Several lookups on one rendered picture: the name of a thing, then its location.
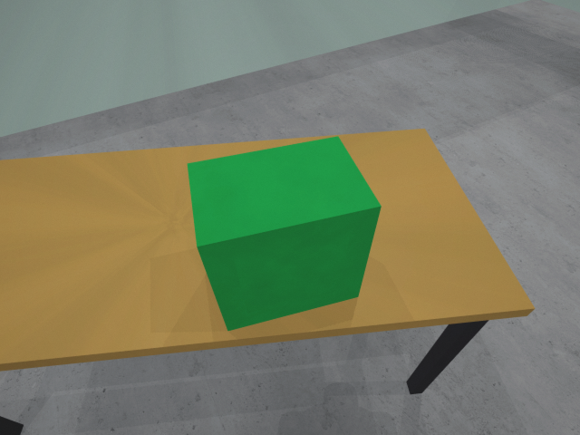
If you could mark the table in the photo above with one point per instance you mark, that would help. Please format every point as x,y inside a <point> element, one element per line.
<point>99,258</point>

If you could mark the carton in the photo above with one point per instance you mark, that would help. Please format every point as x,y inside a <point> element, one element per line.
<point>283,230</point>

